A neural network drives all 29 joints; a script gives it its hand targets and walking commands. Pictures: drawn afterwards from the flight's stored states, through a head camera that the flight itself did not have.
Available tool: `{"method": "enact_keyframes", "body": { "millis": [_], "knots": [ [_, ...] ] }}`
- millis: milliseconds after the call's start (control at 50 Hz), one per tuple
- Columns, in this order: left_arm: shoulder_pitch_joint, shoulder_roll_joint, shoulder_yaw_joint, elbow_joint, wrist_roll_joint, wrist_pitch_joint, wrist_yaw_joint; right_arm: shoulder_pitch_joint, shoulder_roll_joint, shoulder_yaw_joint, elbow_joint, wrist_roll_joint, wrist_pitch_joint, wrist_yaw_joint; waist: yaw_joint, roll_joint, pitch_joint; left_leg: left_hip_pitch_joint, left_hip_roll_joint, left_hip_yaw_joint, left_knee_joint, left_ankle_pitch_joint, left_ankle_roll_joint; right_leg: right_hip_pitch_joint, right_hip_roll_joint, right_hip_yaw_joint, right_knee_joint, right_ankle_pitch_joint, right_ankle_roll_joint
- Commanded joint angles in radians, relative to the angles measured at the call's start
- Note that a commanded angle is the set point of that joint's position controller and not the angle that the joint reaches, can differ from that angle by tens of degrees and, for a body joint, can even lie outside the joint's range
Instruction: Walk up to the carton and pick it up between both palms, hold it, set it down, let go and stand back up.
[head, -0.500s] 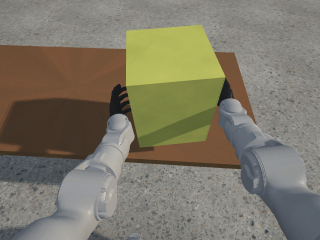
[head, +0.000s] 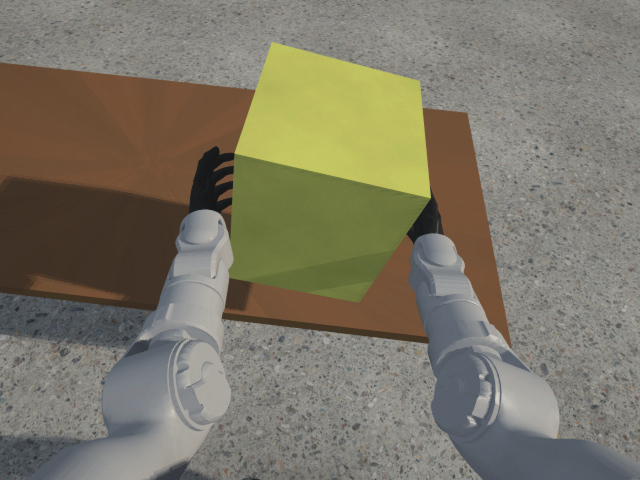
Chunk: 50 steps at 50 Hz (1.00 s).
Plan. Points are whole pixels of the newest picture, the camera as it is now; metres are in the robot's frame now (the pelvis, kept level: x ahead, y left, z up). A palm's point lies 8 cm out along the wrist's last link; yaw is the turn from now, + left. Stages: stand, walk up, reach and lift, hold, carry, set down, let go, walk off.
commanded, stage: reach and lift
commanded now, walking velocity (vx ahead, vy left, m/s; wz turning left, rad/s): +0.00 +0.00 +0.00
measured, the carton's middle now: (319, 184) +0.48 +0.04 +0.06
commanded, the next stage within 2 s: none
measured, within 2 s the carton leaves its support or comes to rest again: neither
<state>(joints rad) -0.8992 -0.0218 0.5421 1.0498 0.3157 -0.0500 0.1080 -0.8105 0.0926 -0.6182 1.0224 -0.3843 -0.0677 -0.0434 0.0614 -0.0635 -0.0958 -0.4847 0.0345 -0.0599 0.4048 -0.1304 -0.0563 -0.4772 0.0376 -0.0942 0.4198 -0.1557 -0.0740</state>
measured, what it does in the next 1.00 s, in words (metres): stands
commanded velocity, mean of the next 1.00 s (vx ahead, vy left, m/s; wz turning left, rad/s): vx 0.00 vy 0.00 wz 0.00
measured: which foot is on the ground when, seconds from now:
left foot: down 0.00-1.00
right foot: down 0.00-1.00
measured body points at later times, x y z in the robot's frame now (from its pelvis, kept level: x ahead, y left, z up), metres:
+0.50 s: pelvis +0.02 +0.03 +0.01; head +0.04 +0.03 +0.46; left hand +0.43 +0.15 +0.09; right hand +0.42 -0.14 +0.09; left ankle +0.03 +0.16 -0.74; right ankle +0.02 -0.07 -0.74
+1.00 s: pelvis -0.01 +0.03 +0.01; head -0.01 +0.06 +0.46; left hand +0.40 +0.16 +0.11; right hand +0.38 -0.13 +0.11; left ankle +0.03 +0.16 -0.74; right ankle +0.02 -0.07 -0.74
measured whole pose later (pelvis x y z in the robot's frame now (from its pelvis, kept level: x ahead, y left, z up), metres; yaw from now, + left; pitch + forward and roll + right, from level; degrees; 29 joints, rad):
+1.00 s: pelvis -0.01 +0.03 +0.01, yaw -3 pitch -1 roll +0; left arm -0.67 -0.09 0.35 0.60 0.31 0.33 0.13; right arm -0.65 0.08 -0.27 0.81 -0.06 0.06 -0.17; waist -0.01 -0.06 -0.01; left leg -0.18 0.02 -0.02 0.32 -0.12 -0.02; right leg -0.18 0.03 -0.03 0.30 -0.11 -0.03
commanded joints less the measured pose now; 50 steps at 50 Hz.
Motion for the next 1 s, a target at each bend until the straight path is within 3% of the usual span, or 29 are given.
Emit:
{"method": "enact_keyframes", "body": {
  "millis": [0,20,100,120,180,240,260,300,320,360,380,440,500,520,580,600,640,680,700,740,760,800,840,860,880,900,940,960,980],
  "knots": [
    [-0.541,-0.598,-0.328,-0.126,-0.003,-0.107,-0.112,-0.809,0.455,0.382,-0.257,0.013,-0.183,0.133,-0.025,0.077,-0.799,0.224,-0.062,0.114,0.032,0.332,0.037,0.503,-0.055,0.055,0.005,0.466,0.099],
    [-0.523,-0.622,-0.371,-0.152,-0.011,-0.129,-0.102,-0.769,0.473,0.426,-0.286,0.019,-0.197,0.130,-0.020,0.083,-0.857,0.246,-0.056,0.103,0.042,0.367,0.033,0.500,-0.049,0.057,0.001,0.471,0.094],
    [-0.465,-0.733,-0.626,-0.298,-0.115,-0.181,-0.051,-0.624,0.531,0.598,-0.288,0.096,-0.232,0.123,-0.070,0.162,-1.035,0.487,-0.016,0.066,0.148,0.743,-0.041,0.337,-0.012,0.035,0.015,0.604,0.086],
    [-0.447,-0.745,-0.666,-0.321,-0.142,-0.182,-0.042,-0.581,0.549,0.667,-0.298,0.127,-0.229,0.116,-0.060,0.160,-1.032,0.494,-0.015,0.063,0.152,0.767,-0.052,0.337,-0.002,0.037,0.014,0.614,0.083],
    [-0.339,-0.734,-0.752,-0.361,-0.188,-0.153,-0.020,-0.490,0.558,0.831,-0.320,0.223,-0.172,0.107,-0.052,0.111,-0.985,0.471,-0.011,0.043,0.149,0.745,-0.060,0.363,0.007,0.041,0.020,0.628,0.087],
    [-0.286,-0.733,-0.790,-0.479,-0.224,-0.094,-0.013,-0.474,0.548,0.955,-0.412,0.363,-0.117,0.096,-0.004,0.066,-0.878,0.498,-0.012,0.031,0.143,0.768,-0.045,0.365,0.019,0.061,0.014,0.614,0.090],
    [-0.325,-0.738,-0.806,-0.504,-0.241,-0.071,-0.010,-0.546,0.520,0.952,-0.470,0.385,-0.106,0.089,-0.005,0.051,-0.853,0.478,-0.011,0.028,0.135,0.736,-0.041,0.357,0.035,0.057,0.002,0.570,0.092],
    [-0.351,-0.712,-0.773,-0.538,-0.230,-0.019,-0.019,-0.522,0.522,0.971,-0.455,0.430,-0.043,0.084,0.005,0.017,-0.751,0.461,-0.018,0.032,0.096,0.595,-0.020,0.364,0.024,0.079,-0.020,0.465,0.084],
    [-0.398,-0.723,-0.800,-0.612,-0.243,0.003,-0.019,-0.533,0.550,0.985,-0.490,0.471,-0.024,0.081,-0.002,0.026,-0.755,0.487,-0.025,0.033,0.094,0.605,-0.026,0.367,0.030,0.083,-0.025,0.469,0.082],
    [-0.422,-0.743,-0.826,-0.670,-0.257,0.062,-0.014,-0.602,0.525,0.988,-0.578,0.512,-0.002,0.075,0.001,0.026,-0.772,0.525,-0.028,0.026,0.092,0.597,-0.024,0.355,0.032,0.088,-0.036,0.454,0.079],
    [-0.407,-0.753,-0.824,-0.656,-0.248,0.100,-0.015,-0.612,0.495,0.973,-0.573,0.517,0.017,0.072,-0.019,0.026,-0.757,0.553,-0.023,0.020,0.097,0.597,-0.018,0.350,0.030,0.093,-0.040,0.447,0.075],
    [-0.351,-0.670,-0.670,-0.542,-0.159,0.193,-0.070,-0.564,0.443,0.853,-0.446,0.471,0.087,0.065,-0.017,-0.015,-0.493,0.468,-0.047,0.057,-0.003,0.320,0.006,0.400,0.001,0.103,-0.085,0.331,0.074],
    [-0.323,-0.630,-0.552,-0.488,-0.092,0.266,-0.136,-0.588,0.430,0.784,-0.401,0.435,0.105,0.056,-0.011,0.002,-0.391,0.412,-0.066,0.094,-0.066,0.203,0.026,0.537,-0.031,0.108,-0.092,0.383,0.088],
    [-0.350,-0.640,-0.554,-0.529,-0.091,0.268,-0.150,-0.601,0.456,0.767,-0.420,0.414,0.100,0.053,-0.027,-0.006,-0.430,0.436,-0.068,0.100,-0.072,0.228,0.029,0.580,-0.026,0.100,-0.084,0.425,0.097],
    [-0.390,-0.709,-0.649,-0.618,-0.140,0.275,-0.152,-0.636,0.471,0.762,-0.474,0.419,0.065,0.045,-0.070,0.081,-0.547,0.548,-0.060,0.077,-0.029,0.422,0.005,0.566,-0.008,0.076,-0.093,0.504,0.087],
    [-0.375,-0.686,-0.619,-0.538,-0.111,0.282,-0.157,-0.615,0.448,0.727,-0.393,0.388,0.070,0.043,-0.085,0.096,-0.439,0.541,-0.058,0.080,-0.042,0.361,0.008,0.507,-0.015,0.073,-0.115,0.420,0.080],
    [-0.306,-0.659,-0.581,-0.548,-0.082,0.307,-0.184,-0.561,0.467,0.729,-0.454,0.388,0.080,0.032,-0.076,0.069,-0.395,0.521,-0.071,0.101,-0.070,0.323,0.021,0.586,-0.016,0.072,-0.121,0.468,0.094],
    [-0.318,-0.598,-0.506,-0.511,-0.036,0.319,-0.216,-0.575,0.452,0.688,-0.422,0.346,0.084,0.024,-0.066,0.038,-0.290,0.435,-0.078,0.116,-0.120,0.160,0.046,0.626,-0.037,0.072,-0.133,0.384,0.108],
    [-0.314,-0.599,-0.511,-0.547,-0.038,0.325,-0.222,-0.543,0.433,0.685,-0.417,0.344,0.090,0.024,-0.079,0.046,-0.271,0.452,-0.077,0.114,-0.133,0.181,0.042,0.630,-0.032,0.064,-0.138,0.390,0.109],
    [-0.363,-0.631,-0.596,-0.633,-0.094,0.315,-0.223,-0.639,0.443,0.719,-0.527,0.362,0.050,0.022,-0.084,0.061,-0.391,0.492,-0.075,0.099,-0.097,0.282,0.037,0.612,-0.020,0.046,-0.128,0.432,0.108],
    [-0.394,-0.639,-0.622,-0.629,-0.098,0.314,-0.216,-0.613,0.433,0.707,-0.474,0.365,0.055,0.024,-0.121,0.094,-0.381,0.528,-0.067,0.089,-0.088,0.279,0.025,0.566,-0.018,0.038,-0.142,0.360,0.101],
    [-0.437,-0.668,-0.651,-0.609,-0.102,0.300,-0.198,-0.688,0.429,0.698,-0.479,0.348,0.024,0.035,-0.118,0.121,-0.401,0.557,-0.055,0.087,-0.078,0.247,0.020,0.462,-0.016,0.022,-0.157,0.236,0.086],
    [-0.514,-0.676,-0.695,-0.689,-0.128,0.281,-0.172,-0.679,0.475,0.729,-0.495,0.351,0.016,0.045,-0.105,0.129,-0.510,0.586,-0.048,0.089,-0.072,0.214,0.019,0.443,-0.012,0.016,-0.159,0.175,0.085],
    [-0.537,-0.661,-0.697,-0.652,-0.128,0.282,-0.162,-0.711,0.465,0.723,-0.470,0.348,0.023,0.046,-0.105,0.122,-0.464,0.543,-0.056,0.090,-0.083,0.135,0.028,0.412,-0.015,0.017,-0.162,0.101,0.086],
    [-0.505,-0.657,-0.668,-0.637,-0.109,0.290,-0.160,-0.699,0.486,0.723,-0.474,0.343,0.024,0.047,-0.089,0.109,-0.474,0.558,-0.051,0.100,-0.094,0.113,0.035,0.420,-0.018,0.021,-0.166,0.086,0.085],
    [-0.505,-0.656,-0.662,-0.612,-0.104,0.294,-0.160,-0.710,0.462,0.710,-0.453,0.334,0.028,0.053,-0.099,0.102,-0.446,0.536,-0.051,0.106,-0.104,0.060,0.037,0.408,-0.021,0.023,-0.171,0.041,0.087],
    [-0.516,-0.619,-0.591,-0.565,-0.082,0.319,-0.168,-0.753,0.468,0.697,-0.456,0.327,0.044,0.053,-0.068,0.057,-0.424,0.481,-0.057,0.127,-0.133,-0.045,0.063,0.416,-0.026,0.025,-0.172,-0.033,0.095],
    [-0.492,-0.639,-0.591,-0.574,-0.083,0.322,-0.167,-0.771,0.483,0.709,-0.485,0.333,0.039,0.053,-0.051,0.059,-0.448,0.492,-0.053,0.127,-0.132,-0.020,0.063,0.449,-0.030,0.037,-0.172,0.011,0.093],
    [-0.508,-0.657,-0.622,-0.632,-0.103,0.316,-0.165,-0.767,0.483,0.714,-0.494,0.344,0.036,0.053,-0.070,0.079,-0.531,0.541,-0.051,0.119,-0.109,0.076,0.048,0.469,-0.019,0.028,-0.156,0.093,0.093]
  ]
}}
